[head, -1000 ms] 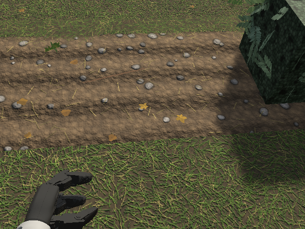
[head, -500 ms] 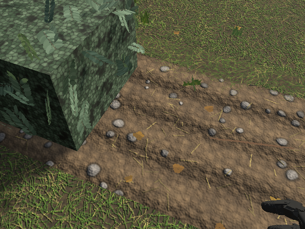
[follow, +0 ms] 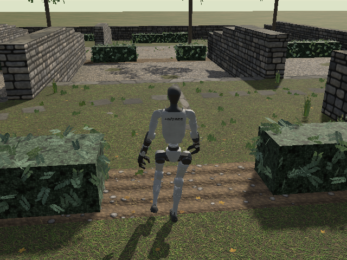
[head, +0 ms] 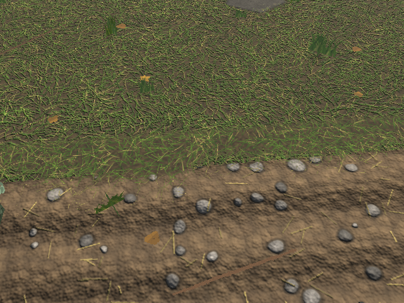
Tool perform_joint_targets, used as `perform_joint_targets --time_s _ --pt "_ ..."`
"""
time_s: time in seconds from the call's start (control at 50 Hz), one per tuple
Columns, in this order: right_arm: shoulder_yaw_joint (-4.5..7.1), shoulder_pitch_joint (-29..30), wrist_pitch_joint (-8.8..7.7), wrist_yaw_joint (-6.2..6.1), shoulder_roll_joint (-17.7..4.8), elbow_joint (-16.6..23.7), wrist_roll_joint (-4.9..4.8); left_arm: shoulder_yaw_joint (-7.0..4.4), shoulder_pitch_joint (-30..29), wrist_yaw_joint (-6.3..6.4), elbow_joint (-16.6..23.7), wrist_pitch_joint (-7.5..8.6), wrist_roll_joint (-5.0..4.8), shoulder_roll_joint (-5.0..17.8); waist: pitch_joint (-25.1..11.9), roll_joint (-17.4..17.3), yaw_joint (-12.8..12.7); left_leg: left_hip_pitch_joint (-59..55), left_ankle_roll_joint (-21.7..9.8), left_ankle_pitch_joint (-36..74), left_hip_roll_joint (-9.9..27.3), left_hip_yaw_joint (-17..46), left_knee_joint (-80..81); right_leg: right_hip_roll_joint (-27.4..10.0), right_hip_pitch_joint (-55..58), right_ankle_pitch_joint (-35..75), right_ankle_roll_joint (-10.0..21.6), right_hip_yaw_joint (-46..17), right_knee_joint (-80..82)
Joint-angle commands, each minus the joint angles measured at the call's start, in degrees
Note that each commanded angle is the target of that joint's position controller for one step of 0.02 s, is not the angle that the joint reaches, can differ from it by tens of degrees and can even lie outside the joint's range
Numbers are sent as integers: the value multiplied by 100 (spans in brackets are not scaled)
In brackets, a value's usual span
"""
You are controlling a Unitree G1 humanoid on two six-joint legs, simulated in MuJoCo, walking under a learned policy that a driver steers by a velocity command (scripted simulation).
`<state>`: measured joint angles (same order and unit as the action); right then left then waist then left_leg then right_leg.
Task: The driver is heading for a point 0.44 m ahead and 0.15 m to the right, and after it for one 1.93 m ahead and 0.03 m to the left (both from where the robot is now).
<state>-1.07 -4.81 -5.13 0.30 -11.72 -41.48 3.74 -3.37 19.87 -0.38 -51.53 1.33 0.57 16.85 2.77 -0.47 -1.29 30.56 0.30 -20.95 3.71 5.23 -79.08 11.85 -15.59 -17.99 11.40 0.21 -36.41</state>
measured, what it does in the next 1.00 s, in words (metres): walks ahead: left foot, then right foot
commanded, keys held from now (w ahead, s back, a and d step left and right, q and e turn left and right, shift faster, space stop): w+e+shift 0.28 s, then e+shift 0.04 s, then q+shift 0.68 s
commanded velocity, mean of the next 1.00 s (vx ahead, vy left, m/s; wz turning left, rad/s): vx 0.51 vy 0.00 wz -0.07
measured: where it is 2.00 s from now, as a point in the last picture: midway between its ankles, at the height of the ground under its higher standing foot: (212, 271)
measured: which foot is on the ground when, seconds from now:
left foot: up 0.00-0.22, down 0.24-0.62, up 0.64-1.00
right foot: down 0.00-0.24, up 0.26-0.60, down 0.62-1.00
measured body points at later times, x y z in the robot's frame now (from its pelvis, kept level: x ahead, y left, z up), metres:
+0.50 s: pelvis +0.45 +0.03 +0.03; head +0.50 +0.01 +0.48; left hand +0.77 +0.17 -0.04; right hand +0.31 -0.23 -0.09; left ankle +0.45 +0.15 -0.71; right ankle +0.50 -0.10 -0.66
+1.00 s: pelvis +0.60 +0.00 +0.02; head +0.63 +0.01 +0.46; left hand +0.72 +0.27 -0.10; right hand +0.76 -0.28 -0.07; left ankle +0.64 +0.10 -0.70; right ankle +0.64 -0.13 -0.71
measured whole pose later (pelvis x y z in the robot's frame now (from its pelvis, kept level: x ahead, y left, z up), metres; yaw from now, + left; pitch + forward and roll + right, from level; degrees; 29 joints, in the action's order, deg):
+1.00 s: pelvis +0.60 +0.00 +0.02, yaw +2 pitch +0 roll -1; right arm 4.6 -9.7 5.5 2.5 -17.7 -37.2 0.6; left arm -2.5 11.6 1.2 -40.7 0.9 1.8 16.2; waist 3.3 0.5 -0.3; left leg 24.8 -0.3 -18.4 2.5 -4.1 -44.0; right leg -7.0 -17.2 -12.9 -0.3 14.4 -31.1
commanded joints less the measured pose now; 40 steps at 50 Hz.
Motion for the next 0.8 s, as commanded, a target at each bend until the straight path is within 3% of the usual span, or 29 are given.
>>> perform_joint_targets --time_s 0.02,0.06,0.08,0.1,0.14,0.16,0.2,0.22,0.24,0.26,0.28,0.3,0.32,0.34,0.36,0.38,0.42,0.48,0.5,0.54,0.58,0.6,0.62,0.64,0.66,0.68,0.72,0.74,0.8 --pt "152 -198 192 3 -888 480 67 -185 -38 45 440 324 -87 934 369 -42 393 511 254 127 222 -396 1294 -1270 -473 1704 842 -2402 2437" --pt "81 617 158 60 -742 841 -26 -202 147 33 418 374 -120 891 505 -152 163 300 329 1111 113 -651 2564 -1011 -542 2694 676 -2018 2514" --pt "56 730 161 81 -641 852 -66 -224 173 7 438 357 -110 900 284 -239 33 37 314 1686 -14 -735 2930 -849 -392 3009 492 -1864 2549" --pt "9 901 124 107 -547 1017 -126 -271 343 -6 436 361 -120 997 253 119 -112 -111 251 2186 -93 -768 3603 -938 -225 3582 410 -1962 2448" --pt "17 1222 96 83 -578 1197 -206 -325 526 -21 396 356 -146 1038 89 204 -355 -393 142 2640 -290 -757 4378 -1076 368 4037 227 -2104 2430" --pt "49 1168 91 63 -667 1204 -240 -355 436 -9 439 351 -137 1111 -34 224 -311 -717 90 2613 -391 -725 4709 -1109 574 4213 129 -2132 2315" --pt "247 219 73 -37 -1140 985 -275 -418 240 27 537 376 -93 1340 -756 355 160 -1983 -9 2233 -629 -485 4897 -1162 1002 5526 -184 -2284 1172" --pt "395 -761 52 -130 -1452 763 -335 -467 -104 14 634 392 -40 1555 -1269 406 794 -2986 -23 1847 -543 -400 4789 -1144 846 5617 -295 -2308 39" --pt "546 -2120 66 -254 -1734 386 -323 -431 -527 -13 770 432 36 1425 -1794 288 1519 -4277 -54 1270 -218 -290 4640 -954 238 5076 -387 -2114 -1421" --pt "623 -3020 46 -351 -1954 164 -118 -173 -526 -11 952 462 126 387 -2224 -1002 1519 -5445 -93 -414 1130 1032 4642 -530 -941 203 -340 -1698 -3450" --pt "696 -2156 52 -259 -2319 368 103 -12 480 1 1321 398 -287 136 -2762 -2675 475 -5754 -596 -1461 2394 4473 6129 -256 -2243 -1141 -464 -1080 -4596" --pt "653 -1336 65 -199 -1691 587 45 -34 243 89 1078 277 -79 631 -1931 -1548 442 -4845 -832 -1714 2174 4213 6342 -785 -2595 -415 -445 -841 -4743" --pt "507 -1005 70 -166 -1129 610 -2 -88 -161 58 1033 183 25 793 -1200 -656 429 -4031 -887 -521 1893 2950 6175 -1055 -2516 17 -531 -651 -4499" --pt "451 -1199 50 -126 -958 399 17 -80 -454 6 1036 150 135 697 -747 -79 453 -3459 -967 1702 1643 2176 6019 -1114 -2371 -17 -635 -555 -4381" --pt "394 -1456 -7 -114 -866 171 -8 -52 -620 -70 1136 108 188 508 -600 66 372 -3093 -1021 3077 1414 1556 5966 -1150 -2311 -194 -680 -568 -4269" --pt "372 -1732 -107 -75 -849 -64 -86 6 -640 -116 1248 70 191 306 -486 -335 313 -2930 -1104 4283 1384 1278 5964 -1119 -2354 -420 -750 -631 -4100" --pt "327 -1990 -252 24 -774 -408 -266 96 -817 -122 1366 59 204 94 -368 -509 219 -2862 -963 5472 1173 723 6069 -967 -2408 -620 -797 -826 -3258" --pt "345 -1198 -186 53 -1063 -390 -334 250 -1107 -227 1572 122 213 72 -412 -705 -219 -1850 -772 5626 414 -243 6365 -885 -1142 697 -915 -105 -801" --pt "362 -1262 -141 71 -1067 -431 -360 316 -1255 -271 1548 145 167 18 -443 -786 -112 -1521 -716 5416 156 -391 6402 -761 -480 1397 -974 153 -196" --pt "430 -1551 -104 93 -1271 -544 -412 336 -1290 -269 1477 147 142 114 -483 -682 -113 -1441 -648 4959 290 -67 6313 -736 305 2256 -949 28 270" --pt "510 -1616 -55 66 -1458 -550 -458 261 -913 -132 1269 177 239 415 -500 -403 -317 -1637 -429 4878 236 100 5550 -851 802 2617 -813 -155 756" --pt "523 -1742 -27 57 -1465 -534 -502 208 -669 -45 1189 232 327 613 -654 -189 -406 -1529 -311 4440 11 86 4770 -1053 1281 3072 -738 -252 948" --pt "506 -1957 14 40 -1319 -386 -543 148 -366 45 1205 294 412 925 -1104 370 -433 -947 -178 2392 -353 -63 3490 -2102 2154 5627 -579 -938 655" --pt "391 -2927 144 -91 -707 -308 -697 71 -102 62 1386 253 362 1134 -2457 1480 -194 -378 -93 -1802 -879 -415 1317 -4166 3232 8557 278 -2326 192" --pt "507 -3024 315 -208 -1154 -442 -567 78 -82 54 1431 164 15 830 -2866 881 -294 -309 -146 -1880 -803 -157 657 -4061 3018 8669 491 -2289 188" --pt "552 -2841 407 -215 -1161 -433 -471 145 -510 90 1511 134 -55 525 -2304 676 -84 -18 -102 -1521 -610 -165 516 -3748 2499 7463 404 -1879 499" --pt "598 -2298 549 -135 -1087 -311 -306 233 -1036 213 1534 106 -3 175 -1244 658 137 289 60 -923 -326 -292 750 -3167 1527 5750 139 -1242 1096" --pt "615 -2270 647 -81 -1005 -273 -259 225 -1069 264 1495 102 -2 177 -977 742 249 97 150 -742 -298 -348 785 -3049 1017 5414 89 -924 1348" --pt "643 -2092 856 -34 -769 -60 -271 154 -1132 293 1483 144 53 229 -995 686 437 -155 246 -453 -276 -461 842 -3076 459 4584 227 -478 1671"
Velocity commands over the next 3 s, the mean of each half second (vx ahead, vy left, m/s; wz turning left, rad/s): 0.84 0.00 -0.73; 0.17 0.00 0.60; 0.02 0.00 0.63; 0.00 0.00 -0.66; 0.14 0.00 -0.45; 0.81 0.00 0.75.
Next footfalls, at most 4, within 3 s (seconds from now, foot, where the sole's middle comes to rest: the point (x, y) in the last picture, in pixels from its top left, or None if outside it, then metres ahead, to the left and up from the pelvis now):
0.24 left None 0.49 0.14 -0.75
0.62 right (258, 249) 0.68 -0.14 -0.75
1.04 left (186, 249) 0.67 0.11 -0.75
1.48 right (238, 240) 0.71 -0.07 -0.75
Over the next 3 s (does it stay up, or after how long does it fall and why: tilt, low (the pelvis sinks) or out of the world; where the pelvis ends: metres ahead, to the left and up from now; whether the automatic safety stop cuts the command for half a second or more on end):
stays up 0.92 0.03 -0.02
